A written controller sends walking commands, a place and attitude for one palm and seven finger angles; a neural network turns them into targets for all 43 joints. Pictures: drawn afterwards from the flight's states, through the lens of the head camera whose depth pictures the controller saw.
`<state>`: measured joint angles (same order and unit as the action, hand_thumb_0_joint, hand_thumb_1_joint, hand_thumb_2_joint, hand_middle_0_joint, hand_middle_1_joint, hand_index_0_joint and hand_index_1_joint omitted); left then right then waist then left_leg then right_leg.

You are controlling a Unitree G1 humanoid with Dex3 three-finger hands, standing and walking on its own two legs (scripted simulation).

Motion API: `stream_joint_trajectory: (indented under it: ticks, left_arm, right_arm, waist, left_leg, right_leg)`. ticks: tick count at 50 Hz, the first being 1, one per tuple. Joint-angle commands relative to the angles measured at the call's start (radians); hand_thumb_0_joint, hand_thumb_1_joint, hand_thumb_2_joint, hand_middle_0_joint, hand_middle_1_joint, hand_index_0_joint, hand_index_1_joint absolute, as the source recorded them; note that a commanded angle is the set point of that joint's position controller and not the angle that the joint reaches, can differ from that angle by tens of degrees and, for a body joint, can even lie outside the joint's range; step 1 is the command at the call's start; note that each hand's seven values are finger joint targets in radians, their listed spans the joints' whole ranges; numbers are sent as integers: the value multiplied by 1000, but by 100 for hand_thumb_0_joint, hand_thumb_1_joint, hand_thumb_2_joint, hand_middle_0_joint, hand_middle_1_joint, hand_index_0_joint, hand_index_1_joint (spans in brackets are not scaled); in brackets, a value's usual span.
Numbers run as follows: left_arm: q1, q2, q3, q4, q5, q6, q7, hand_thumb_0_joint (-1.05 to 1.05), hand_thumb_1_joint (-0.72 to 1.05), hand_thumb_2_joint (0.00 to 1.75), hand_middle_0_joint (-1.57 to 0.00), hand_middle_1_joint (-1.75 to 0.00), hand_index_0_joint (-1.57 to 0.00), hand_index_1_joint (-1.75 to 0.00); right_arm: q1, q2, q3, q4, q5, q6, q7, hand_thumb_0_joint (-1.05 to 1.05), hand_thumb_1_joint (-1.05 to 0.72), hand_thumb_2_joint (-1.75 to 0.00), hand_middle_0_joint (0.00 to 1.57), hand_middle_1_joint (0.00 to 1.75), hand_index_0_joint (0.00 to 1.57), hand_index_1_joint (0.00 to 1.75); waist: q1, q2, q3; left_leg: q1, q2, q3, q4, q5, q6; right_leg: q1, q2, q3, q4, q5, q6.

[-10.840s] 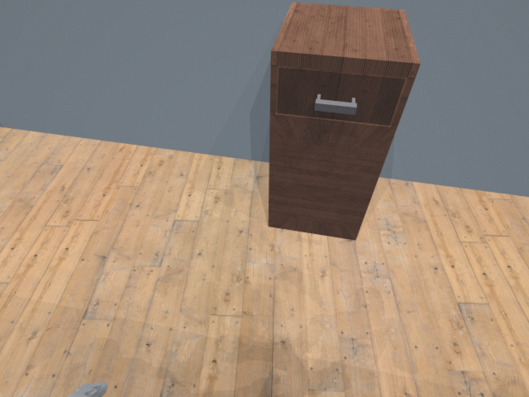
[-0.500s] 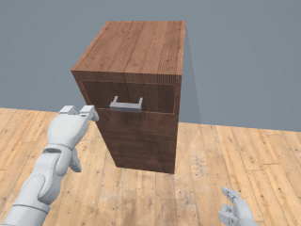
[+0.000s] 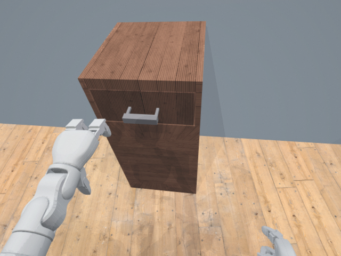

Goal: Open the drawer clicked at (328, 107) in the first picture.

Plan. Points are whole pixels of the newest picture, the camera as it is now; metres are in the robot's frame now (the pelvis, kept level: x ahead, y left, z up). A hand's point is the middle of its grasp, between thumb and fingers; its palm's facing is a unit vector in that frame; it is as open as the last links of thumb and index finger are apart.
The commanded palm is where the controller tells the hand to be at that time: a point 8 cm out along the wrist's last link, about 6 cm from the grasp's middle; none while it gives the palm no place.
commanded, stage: move the hooked fingers above the handle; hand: left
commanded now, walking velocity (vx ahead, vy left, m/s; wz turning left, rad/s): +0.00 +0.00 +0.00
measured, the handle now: (141, 114) +0.57 +0.18 -0.05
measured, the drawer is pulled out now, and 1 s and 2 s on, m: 0.00 0.00 0.00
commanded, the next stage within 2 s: none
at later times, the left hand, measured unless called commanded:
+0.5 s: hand (105, 141) +0.37 +0.22 +0.05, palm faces -0.02 -0.02 -1.00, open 13.8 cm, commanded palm +0.35 +0.23 +0.11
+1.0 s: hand (117, 127) +0.44 +0.22 +0.03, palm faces -0.05 +0.00 -1.00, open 13.8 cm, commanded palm +0.42 +0.22 +0.09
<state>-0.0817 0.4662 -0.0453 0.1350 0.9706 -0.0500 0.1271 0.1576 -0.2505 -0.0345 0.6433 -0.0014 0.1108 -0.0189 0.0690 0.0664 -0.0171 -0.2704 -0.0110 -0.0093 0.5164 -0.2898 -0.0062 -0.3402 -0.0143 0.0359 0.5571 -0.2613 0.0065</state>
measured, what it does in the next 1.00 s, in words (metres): stands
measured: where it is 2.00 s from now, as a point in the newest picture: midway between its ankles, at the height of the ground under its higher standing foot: outside the picture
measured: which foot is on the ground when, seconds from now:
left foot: down 0.00-1.00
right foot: down 0.00-1.00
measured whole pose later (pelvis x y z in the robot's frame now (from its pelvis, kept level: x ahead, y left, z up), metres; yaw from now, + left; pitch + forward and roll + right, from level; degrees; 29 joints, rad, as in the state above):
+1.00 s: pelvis +0.00 +0.00 -0.02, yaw +0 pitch +12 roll +1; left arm -0.66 0.45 -0.08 0.86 1.08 -0.10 0.25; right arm 0.28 -0.25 -0.06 0.68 0.00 0.09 -0.03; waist -0.05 0.03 -0.08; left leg -0.53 0.00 -0.01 0.67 -0.35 0.00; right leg -0.59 0.00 0.04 0.68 -0.30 0.01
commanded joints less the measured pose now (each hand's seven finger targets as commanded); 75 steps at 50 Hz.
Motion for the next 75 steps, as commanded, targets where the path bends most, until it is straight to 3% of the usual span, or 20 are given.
stream_joint_trajectory:
  ticks: [1,5,9,12,16,20,23,25,27,31,34,38,44,48,51,53,56,63,68,75]
  left_arm:
    - [-277,186,102,-186,-10,5,24,0,-50,30,-30,-120,-30,-120]
    - [-405,207,102,-82,5,-11,22,0,-50,30,-30,-120,-30,-120]
    - [-532,215,92,-25,28,-43,39,0,-50,30,-30,-120,-30,-120]
    - [-589,179,58,-3,28,-60,54,0,-50,30,-30,-120,-30,-120]
    - [-573,179,71,75,36,-51,70,0,-50,30,-30,-120,-30,-120]
    - [-601,207,92,181,48,-25,77,0,-50,30,-30,-120,-30,-120]
    - [-652,224,100,178,57,-33,83,0,-50,30,-30,-120,-30,-120]
    - [-685,187,64,167,54,-45,89,0,-50,30,-30,-120,-30,-120]
    - [-676,204,86,183,51,-56,95,0,-50,30,-30,-120,-30,-120]
    - [-728,190,70,276,59,-59,115,0,-50,30,-30,-120,-30,-120]
    - [-829,194,55,300,80,-62,135,0,-50,30,-30,-120,-30,-120]
    - [-886,236,91,382,85,-67,154,0,-50,30,-30,-120,-30,-120]
    - [-936,210,59,512,98,-51,164,0,-50,30,-30,-120,-30,-120]
    - [-1017,236,69,547,107,-54,168,0,-50,30,-30,-120,-30,-120]
    - [-1043,191,36,575,110,-58,177,0,-50,30,-30,-120,-30,-120]
    - [-1077,227,61,622,111,-56,184,0,-50,30,-30,-120,-30,-120]
    - [-1127,241,67,629,127,-54,204,0,-50,30,-30,-120,-30,-120]
    - [-1219,196,30,720,127,-23,223,0,-50,30,-30,-120,-30,-120]
    - [-1246,236,60,761,134,-8,228,0,-50,30,-30,-120,-30,-120]
    - [-1293,250,52,833,143,19,231,0,-50,30,-30,-120,-30,-120]
  right_arm:
    - [-120,-101,-26,-164,1,-49,-7,0,-90,-90,20,30,20,30]
    - [-94,-103,-22,-142,1,-53,-20,0,-90,-90,20,30,20,30]
    - [-64,-100,-29,-130,-2,-63,-27,0,-90,-90,20,30,20,30]
    - [-44,-97,-38,-124,-3,-69,-25,0,-90,-90,20,30,20,30]
    - [-25,-102,-44,-123,-3,-64,-18,0,-90,-90,20,30,20,30]
    - [-11,-113,-45,-116,5,-52,-19,0,-90,-90,20,30,20,30]
    - [7,-120,-54,-121,1,-52,-21,0,-90,-90,20,30,20,30]
    - [22,-116,-61,-119,2,-54,-20,0,-90,-90,20,30,20,30]
    - [40,-119,-67,-112,1,-55,-20,0,-90,-90,20,30,20,30]
    - [58,-124,-68,-93,5,-52,-20,0,-90,-90,20,30,20,30]
    - [82,-126,-75,-86,4,-55,-18,0,-90,-90,20,30,20,30]
    - [117,-131,-79,-67,-1,-53,-21,0,-90,-90,20,30,20,30]
    - [143,-135,-78,-61,1,-47,-13,0,-90,-90,20,30,20,30]
    - [173,-141,-79,-58,-4,-46,-15,0,-90,-90,20,30,20,30]
    - [199,-139,-84,-53,-7,-48,-9,0,-90,-90,20,30,20,30]
    - [212,-145,-82,-44,-8,-49,-11,0,-90,-90,20,30,20,30]
    - [236,-147,-86,-38,-13,-50,-6,0,-90,-90,20,30,20,30]
    - [288,-156,-94,-10,-24,-48,9,0,-90,-90,20,30,20,30]
    - [313,-167,-93,-1,-30,-41,11,0,-90,-90,20,30,20,30]
    - [346,-176,-89,13,-33,-36,12,0,-90,-90,20,30,20,30]
  waist:
    - [-1,-69,-215]
    - [-21,-94,-182]
    - [-28,-45,-242]
    - [-34,-26,-286]
    - [-21,-52,-317]
    - [-28,-84,-282]
    - [-30,-65,-338]
    - [-45,-54,-360]
    - [-43,-68,-376]
    - [-69,-82,-314]
    - [-76,-41,-359]
    - [-86,-72,-420]
    - [-106,-75,-384]
    - [-120,-69,-430]
    - [-136,-58,-446]
    - [-147,-83,-428]
    - [-150,-45,-481]
    - [-193,-23,-523]
    - [-194,-24,-557]
    - [-220,-13,-542]
  left_leg:
    - [26,-22,47,-72,218,26]
    - [4,-23,49,-69,156,28]
    - [20,-27,47,-50,159,28]
    - [29,-27,43,-30,207,26]
    - [-5,-28,46,-19,237,25]
    - [-58,-27,51,-19,210,27]
    - [-50,-30,50,-2,242,31]
    - [-32,-27,52,14,256,34]
    - [-39,-28,51,25,275,35]
    - [-82,-27,50,30,225,36]
    - [-71,-30,49,46,216,37]
    - [-89,-32,48,69,247,40]
    - [-136,-28,52,82,231,41]
    - [-152,-29,48,101,243,41]
    - [-144,-25,48,121,250,42]
    - [-183,-26,45,127,233,44]
    - [-176,-24,44,144,249,43]
    - [-176,-16,36,186,302,39]
    - [-198,-11,30,201,330,38]
    - [-236,-7,33,220,316,41]
  right_leg:
    - [140,27,-42,-79,158,-42]
    - [97,27,-43,-91,91,-39]
    - [80,30,-43,-76,85,-43]
    - [77,30,-47,-54,143,-47]
    - [96,32,-47,-33,184,-49]
    - [85,33,-45,-30,171,-49]
    - [99,34,-42,-14,200,-50]
    - [80,33,-41,-6,218,-49]
    - [88,34,-38,3,247,-49]
    - [27,37,-45,6,202,-46]
    - [2,39,-43,16,175,-50]
    - [31,40,-38,31,228,-48]
    - [-22,43,-43,44,222,-48]
    - [-26,44,-40,60,233,-48]
    - [-65,47,-41,70,236,-46]
    - [-71,48,-40,72,223,-45]
    - [-93,50,-40,91,231,-46]
    - [-153,60,-53,120,252,-47]
    - [-157,62,-54,140,269,-48]
    - [-195,65,-54,150,263,-43]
